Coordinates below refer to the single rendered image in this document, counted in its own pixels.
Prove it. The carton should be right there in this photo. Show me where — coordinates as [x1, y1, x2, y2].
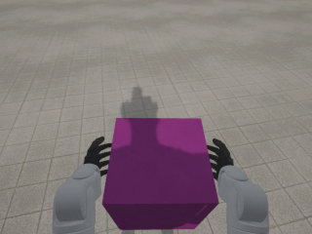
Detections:
[102, 118, 219, 230]

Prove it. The left robot forearm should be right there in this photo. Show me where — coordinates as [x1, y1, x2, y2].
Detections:
[52, 163, 102, 234]

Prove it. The right robot forearm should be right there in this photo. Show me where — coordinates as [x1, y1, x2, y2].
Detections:
[217, 165, 269, 234]

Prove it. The robot left hand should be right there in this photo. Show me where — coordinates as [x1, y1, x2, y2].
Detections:
[83, 136, 112, 176]

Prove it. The robot right hand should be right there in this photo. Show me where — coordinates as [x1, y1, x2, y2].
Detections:
[207, 138, 234, 181]

